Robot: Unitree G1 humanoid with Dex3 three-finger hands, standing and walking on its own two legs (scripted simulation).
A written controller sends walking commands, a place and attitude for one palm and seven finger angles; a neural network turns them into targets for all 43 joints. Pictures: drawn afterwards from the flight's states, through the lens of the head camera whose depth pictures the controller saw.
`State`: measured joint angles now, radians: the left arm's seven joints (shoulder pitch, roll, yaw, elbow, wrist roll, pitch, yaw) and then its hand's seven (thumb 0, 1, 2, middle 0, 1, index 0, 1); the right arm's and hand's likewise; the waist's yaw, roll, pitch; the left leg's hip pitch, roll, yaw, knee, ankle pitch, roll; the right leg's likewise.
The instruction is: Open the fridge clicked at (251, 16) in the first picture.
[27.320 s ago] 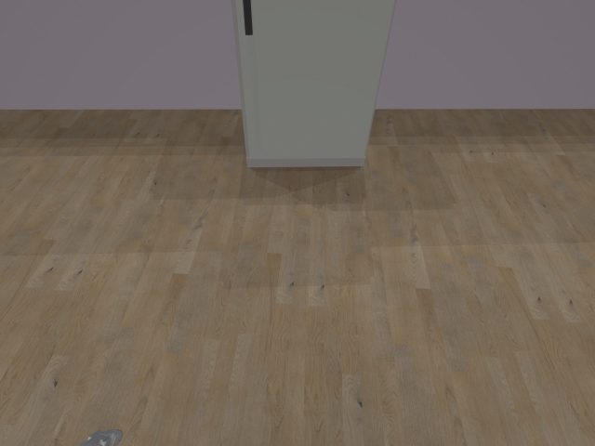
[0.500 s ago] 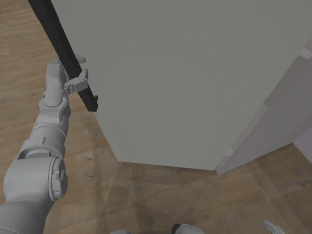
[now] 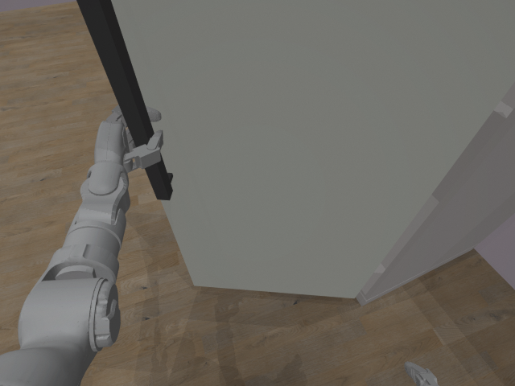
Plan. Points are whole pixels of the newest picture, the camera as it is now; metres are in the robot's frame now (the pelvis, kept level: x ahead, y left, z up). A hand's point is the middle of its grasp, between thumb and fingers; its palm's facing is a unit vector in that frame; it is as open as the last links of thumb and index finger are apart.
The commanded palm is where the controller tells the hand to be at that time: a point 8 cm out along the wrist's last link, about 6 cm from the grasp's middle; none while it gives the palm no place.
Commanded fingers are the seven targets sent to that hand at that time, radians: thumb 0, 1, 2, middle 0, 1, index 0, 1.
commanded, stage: stop walking and hold the door back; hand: left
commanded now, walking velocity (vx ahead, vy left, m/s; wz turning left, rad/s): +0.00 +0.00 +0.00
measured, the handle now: (134, 89) +0.50 +0.19 +0.19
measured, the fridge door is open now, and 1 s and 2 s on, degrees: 61 62 61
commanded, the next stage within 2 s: loosen the grip on the handle in 0.62 s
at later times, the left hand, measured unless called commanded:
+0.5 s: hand (152, 156) +0.43 +0.17 +0.12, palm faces +0.17 -0.97 -0.17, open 5.7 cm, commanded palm +0.42 +0.24 +0.10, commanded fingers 0.00 0.90 0.90 -0.45 -1.40 -0.45 -1.40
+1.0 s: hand (142, 149) +0.45 +0.19 +0.12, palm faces +0.18 -0.97 -0.14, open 9.4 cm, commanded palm +0.41 +0.23 +0.13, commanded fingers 0.00 -0.55 0.20 -0.38 -1.32 -0.38 -1.32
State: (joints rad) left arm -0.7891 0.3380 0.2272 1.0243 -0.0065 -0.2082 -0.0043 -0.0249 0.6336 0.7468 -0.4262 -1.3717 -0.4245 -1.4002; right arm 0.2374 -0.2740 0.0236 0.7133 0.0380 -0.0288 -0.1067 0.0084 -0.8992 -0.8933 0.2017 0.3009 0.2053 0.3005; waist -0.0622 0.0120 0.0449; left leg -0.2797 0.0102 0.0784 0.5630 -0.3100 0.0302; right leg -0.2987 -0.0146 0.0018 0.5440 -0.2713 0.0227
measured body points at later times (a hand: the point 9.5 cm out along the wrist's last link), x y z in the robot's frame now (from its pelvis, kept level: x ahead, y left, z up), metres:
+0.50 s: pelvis -0.03 -0.02 +0.00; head +0.00 -0.02 +0.45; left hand +0.42 +0.22 +0.13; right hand +0.02 -0.30 -0.12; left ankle -0.01 +0.10 -0.73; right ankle +0.01 -0.13 -0.73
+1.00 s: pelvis -0.03 -0.02 +0.00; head +0.01 -0.01 +0.45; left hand +0.43 +0.24 +0.13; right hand +0.03 -0.30 -0.10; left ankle -0.01 +0.10 -0.73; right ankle +0.01 -0.13 -0.73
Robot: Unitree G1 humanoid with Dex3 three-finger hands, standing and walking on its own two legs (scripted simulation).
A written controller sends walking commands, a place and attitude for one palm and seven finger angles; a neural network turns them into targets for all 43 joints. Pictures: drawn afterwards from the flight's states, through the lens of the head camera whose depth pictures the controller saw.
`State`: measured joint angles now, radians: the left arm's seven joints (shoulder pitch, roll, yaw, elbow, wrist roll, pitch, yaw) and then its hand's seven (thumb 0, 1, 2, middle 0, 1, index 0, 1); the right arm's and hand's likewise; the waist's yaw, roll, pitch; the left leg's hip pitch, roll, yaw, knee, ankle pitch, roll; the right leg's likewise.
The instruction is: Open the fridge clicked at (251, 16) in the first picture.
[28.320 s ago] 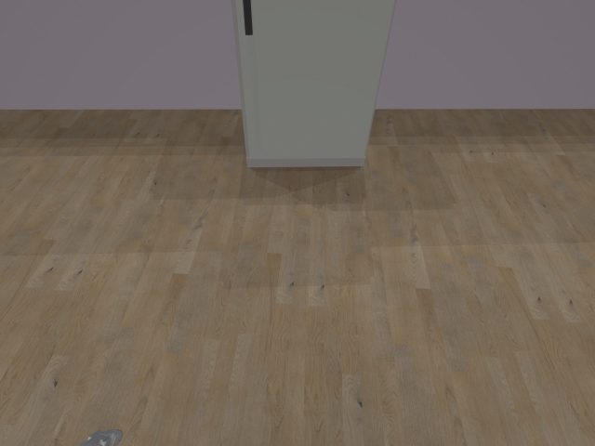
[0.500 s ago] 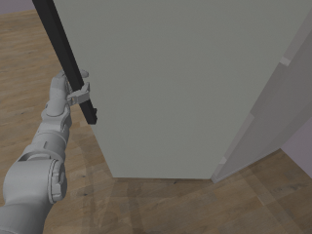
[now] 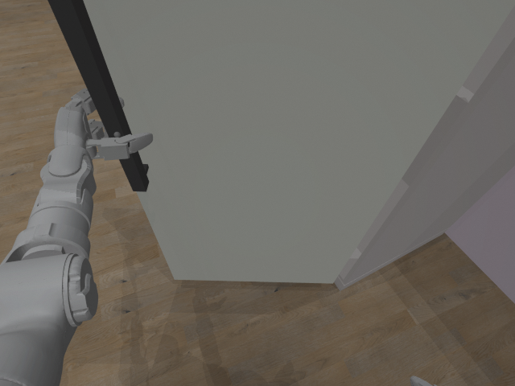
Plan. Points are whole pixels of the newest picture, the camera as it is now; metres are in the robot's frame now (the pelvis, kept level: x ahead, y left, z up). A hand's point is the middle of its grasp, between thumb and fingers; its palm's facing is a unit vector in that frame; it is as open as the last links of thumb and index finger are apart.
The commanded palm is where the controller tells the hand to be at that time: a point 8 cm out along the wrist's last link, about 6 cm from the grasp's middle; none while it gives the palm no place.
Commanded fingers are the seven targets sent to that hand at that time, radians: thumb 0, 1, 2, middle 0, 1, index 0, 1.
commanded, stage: loosen the grip on the handle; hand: left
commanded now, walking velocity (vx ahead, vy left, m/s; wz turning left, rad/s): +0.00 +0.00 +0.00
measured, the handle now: (104, 76) +0.52 +0.21 +0.20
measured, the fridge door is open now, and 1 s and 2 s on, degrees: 62 61 61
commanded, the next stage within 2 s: slip the hand off the handle in 0.30 s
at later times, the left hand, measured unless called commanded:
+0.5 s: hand (95, 141) +0.49 +0.25 +0.10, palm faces +0.22 -0.97 -0.13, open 14.4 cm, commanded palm +0.44 +0.30 +0.11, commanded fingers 0.00 -0.55 0.20 -0.25 -1.15 -0.25 -1.15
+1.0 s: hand (58, 145) +0.48 +0.30 +0.10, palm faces +0.19 -0.97 -0.14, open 14.7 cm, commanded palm +0.44 +0.35 +0.11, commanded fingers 0.00 -0.55 0.20 -0.25 -1.15 -0.25 -1.15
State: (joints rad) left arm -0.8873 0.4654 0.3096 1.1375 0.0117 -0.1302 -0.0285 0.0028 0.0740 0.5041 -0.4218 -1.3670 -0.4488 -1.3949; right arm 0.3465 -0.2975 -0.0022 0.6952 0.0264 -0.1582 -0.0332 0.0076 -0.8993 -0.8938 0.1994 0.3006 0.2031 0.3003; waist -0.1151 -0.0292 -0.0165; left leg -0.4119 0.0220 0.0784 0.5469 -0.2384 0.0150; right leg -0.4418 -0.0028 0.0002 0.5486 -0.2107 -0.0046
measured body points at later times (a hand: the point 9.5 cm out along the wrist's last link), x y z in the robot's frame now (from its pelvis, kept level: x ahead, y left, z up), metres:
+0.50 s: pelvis +0.04 +0.01 +0.00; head +0.08 +0.02 +0.44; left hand +0.47 +0.30 +0.11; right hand +0.12 -0.25 -0.11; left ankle +0.02 +0.11 -0.73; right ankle +0.04 -0.12 -0.73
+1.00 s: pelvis +0.03 +0.02 -0.01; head +0.09 +0.04 +0.44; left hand +0.46 +0.36 +0.11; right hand +0.09 -0.26 -0.11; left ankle +0.02 +0.11 -0.73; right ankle +0.04 -0.12 -0.73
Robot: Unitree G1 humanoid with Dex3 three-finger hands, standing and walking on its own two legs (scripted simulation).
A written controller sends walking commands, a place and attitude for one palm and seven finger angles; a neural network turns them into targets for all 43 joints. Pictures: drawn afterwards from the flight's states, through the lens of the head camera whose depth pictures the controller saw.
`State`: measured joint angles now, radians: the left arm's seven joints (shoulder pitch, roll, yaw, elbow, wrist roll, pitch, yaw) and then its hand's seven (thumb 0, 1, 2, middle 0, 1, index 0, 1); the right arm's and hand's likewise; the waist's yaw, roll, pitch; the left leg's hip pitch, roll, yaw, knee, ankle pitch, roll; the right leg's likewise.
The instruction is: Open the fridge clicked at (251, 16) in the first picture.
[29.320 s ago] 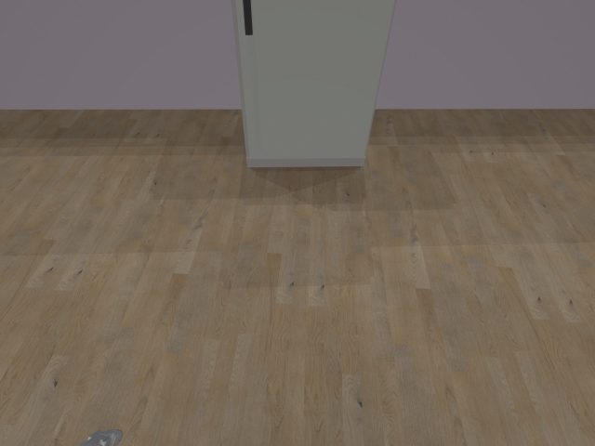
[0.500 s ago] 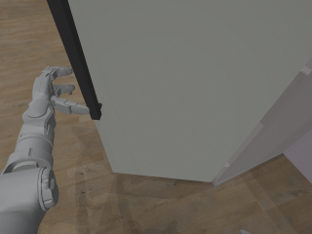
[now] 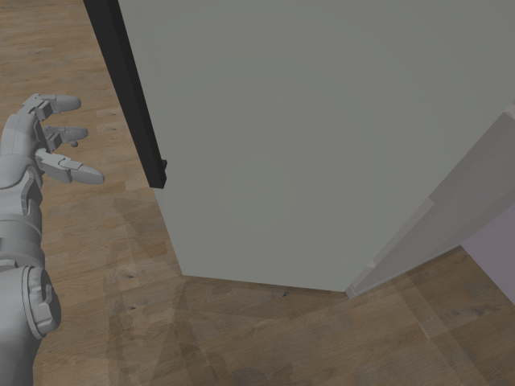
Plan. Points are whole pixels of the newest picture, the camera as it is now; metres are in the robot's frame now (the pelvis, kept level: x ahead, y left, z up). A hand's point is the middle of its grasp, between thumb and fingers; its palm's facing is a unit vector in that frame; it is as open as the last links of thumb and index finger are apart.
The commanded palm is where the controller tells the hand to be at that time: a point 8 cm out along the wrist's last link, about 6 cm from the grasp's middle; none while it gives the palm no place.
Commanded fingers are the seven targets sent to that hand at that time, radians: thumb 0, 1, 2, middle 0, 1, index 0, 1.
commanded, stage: slip the hand off the handle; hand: left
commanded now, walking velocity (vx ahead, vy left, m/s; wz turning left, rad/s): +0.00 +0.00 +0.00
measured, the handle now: (130, 68) +0.51 +0.18 +0.21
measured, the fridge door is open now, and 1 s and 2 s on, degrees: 61 61 61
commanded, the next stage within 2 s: draw the hand back to the body in 0.68 s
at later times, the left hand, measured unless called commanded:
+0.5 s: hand (65, 185) +0.37 +0.27 +0.11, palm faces +0.16 -0.98 -0.13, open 14.7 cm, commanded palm +0.33 +0.30 +0.12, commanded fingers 0.00 -0.55 0.20 -0.25 -1.15 -0.25 -1.15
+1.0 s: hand (53, 200) +0.33 +0.26 +0.14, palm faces +0.24 -0.97 -0.03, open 14.7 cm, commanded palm +0.28 +0.30 +0.13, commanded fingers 0.00 -0.55 0.20 -0.25 -1.15 -0.25 -1.15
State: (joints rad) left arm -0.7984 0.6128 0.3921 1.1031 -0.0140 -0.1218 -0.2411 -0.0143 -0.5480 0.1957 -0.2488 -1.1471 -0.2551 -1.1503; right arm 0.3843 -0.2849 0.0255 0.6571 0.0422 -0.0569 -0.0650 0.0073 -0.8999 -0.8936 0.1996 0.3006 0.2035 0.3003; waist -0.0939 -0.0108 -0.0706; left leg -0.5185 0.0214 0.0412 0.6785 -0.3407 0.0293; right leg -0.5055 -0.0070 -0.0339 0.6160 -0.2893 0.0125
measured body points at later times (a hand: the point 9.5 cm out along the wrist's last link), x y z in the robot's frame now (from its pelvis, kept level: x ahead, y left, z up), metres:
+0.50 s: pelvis +0.00 +0.00 +0.00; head +0.02 +0.01 +0.45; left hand +0.36 +0.32 +0.12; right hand +0.14 -0.25 -0.09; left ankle -0.01 +0.10 -0.72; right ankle +0.00 -0.13 -0.72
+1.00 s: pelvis +0.00 -0.02 +0.00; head +0.01 -0.02 +0.45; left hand +0.31 +0.31 +0.14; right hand +0.16 -0.26 -0.08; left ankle -0.01 +0.10 -0.72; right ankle +0.00 -0.13 -0.72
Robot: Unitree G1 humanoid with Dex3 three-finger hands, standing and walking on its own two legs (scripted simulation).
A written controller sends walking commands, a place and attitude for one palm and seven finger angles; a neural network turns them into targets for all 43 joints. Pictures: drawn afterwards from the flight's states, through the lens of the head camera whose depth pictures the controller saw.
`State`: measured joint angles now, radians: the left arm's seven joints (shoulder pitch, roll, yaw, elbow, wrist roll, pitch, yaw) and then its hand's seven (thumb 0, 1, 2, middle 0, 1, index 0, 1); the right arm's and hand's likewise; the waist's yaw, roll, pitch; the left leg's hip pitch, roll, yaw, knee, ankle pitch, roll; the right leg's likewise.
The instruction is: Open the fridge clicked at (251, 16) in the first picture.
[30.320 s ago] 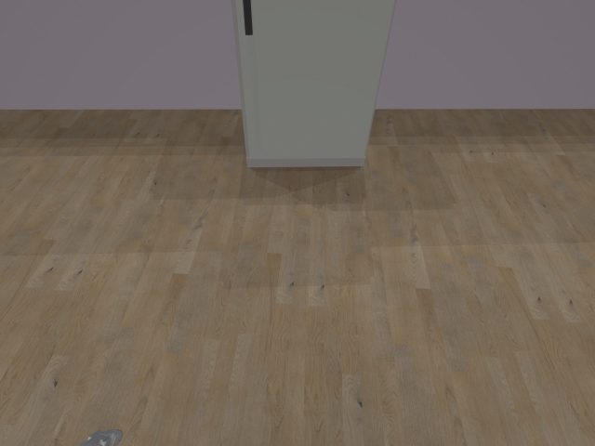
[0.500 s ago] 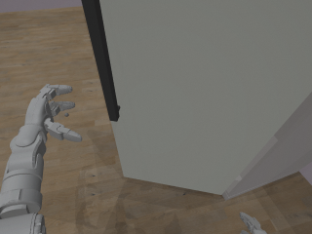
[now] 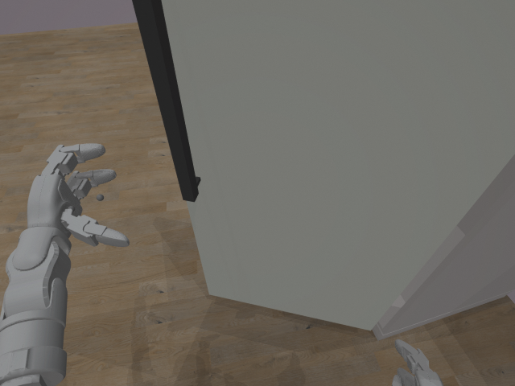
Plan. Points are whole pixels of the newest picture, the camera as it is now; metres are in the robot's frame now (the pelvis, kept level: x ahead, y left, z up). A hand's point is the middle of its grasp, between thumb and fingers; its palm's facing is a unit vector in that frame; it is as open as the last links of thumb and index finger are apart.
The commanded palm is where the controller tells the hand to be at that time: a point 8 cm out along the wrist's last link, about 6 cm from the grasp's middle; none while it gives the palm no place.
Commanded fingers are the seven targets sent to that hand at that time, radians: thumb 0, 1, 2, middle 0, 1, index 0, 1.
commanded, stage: draw the hand back to the body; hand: left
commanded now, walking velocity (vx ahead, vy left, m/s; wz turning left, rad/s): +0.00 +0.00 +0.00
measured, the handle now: (174, 94) +0.51 +0.19 +0.20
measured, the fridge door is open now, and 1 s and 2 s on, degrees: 61 61 61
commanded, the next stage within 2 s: step back with the hand held close in 1.38 s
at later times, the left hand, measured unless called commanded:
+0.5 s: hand (58, 243) +0.25 +0.28 +0.14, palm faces +0.42 -0.87 -0.26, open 13.6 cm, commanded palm +0.20 +0.31 +0.16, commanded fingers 0.00 0.03 0.48 -0.23 -0.81 -0.23 -0.81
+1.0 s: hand (19, 260) +0.21 +0.29 +0.17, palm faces +0.46 -0.80 -0.38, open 8.8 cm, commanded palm +0.15 +0.32 +0.19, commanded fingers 0.00 0.90 0.90 -0.20 -0.30 -0.20 -0.30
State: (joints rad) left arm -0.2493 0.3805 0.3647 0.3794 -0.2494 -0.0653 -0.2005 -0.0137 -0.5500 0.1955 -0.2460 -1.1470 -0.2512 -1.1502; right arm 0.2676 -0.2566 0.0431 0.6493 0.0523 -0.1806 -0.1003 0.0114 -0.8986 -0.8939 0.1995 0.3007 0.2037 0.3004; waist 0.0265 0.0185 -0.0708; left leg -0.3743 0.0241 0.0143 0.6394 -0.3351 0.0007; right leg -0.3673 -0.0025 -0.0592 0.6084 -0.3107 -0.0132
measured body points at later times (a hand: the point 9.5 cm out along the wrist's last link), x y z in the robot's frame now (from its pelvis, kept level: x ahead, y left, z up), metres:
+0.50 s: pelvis +0.00 +0.00 +0.01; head -0.01 -0.01 +0.46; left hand +0.22 +0.33 +0.15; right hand +0.19 -0.22 -0.06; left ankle -0.01 +0.12 -0.73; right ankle +0.00 -0.11 -0.73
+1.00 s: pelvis +0.01 +0.02 +0.02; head -0.01 +0.01 +0.47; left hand +0.18 +0.33 +0.19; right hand +0.19 -0.21 -0.07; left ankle +0.00 +0.12 -0.73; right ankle +0.00 -0.11 -0.73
